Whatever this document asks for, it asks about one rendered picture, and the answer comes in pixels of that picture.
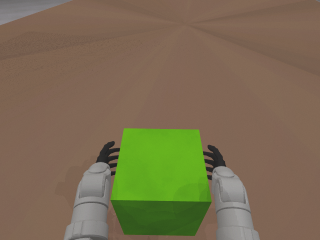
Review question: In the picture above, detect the robot left hand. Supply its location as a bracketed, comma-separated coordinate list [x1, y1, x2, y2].
[96, 141, 120, 176]

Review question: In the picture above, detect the robot right forearm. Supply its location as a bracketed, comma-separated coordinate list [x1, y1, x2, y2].
[211, 166, 260, 240]

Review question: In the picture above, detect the carton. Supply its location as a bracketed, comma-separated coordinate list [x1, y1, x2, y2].
[110, 128, 212, 236]

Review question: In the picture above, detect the robot left forearm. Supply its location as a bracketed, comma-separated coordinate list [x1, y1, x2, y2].
[63, 162, 111, 240]

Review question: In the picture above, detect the robot right hand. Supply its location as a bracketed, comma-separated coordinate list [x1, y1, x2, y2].
[203, 145, 226, 180]

